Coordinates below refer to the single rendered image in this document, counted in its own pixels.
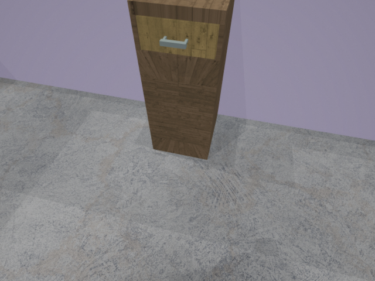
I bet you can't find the cabinet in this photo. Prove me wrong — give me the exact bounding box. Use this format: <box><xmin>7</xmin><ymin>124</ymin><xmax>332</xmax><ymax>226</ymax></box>
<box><xmin>127</xmin><ymin>0</ymin><xmax>234</xmax><ymax>160</ymax></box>

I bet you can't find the drawer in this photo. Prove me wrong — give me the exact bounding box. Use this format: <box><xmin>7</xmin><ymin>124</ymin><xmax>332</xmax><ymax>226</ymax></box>
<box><xmin>136</xmin><ymin>15</ymin><xmax>220</xmax><ymax>59</ymax></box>

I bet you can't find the handle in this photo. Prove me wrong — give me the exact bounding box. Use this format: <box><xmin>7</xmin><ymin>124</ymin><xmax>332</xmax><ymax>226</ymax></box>
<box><xmin>159</xmin><ymin>36</ymin><xmax>188</xmax><ymax>49</ymax></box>

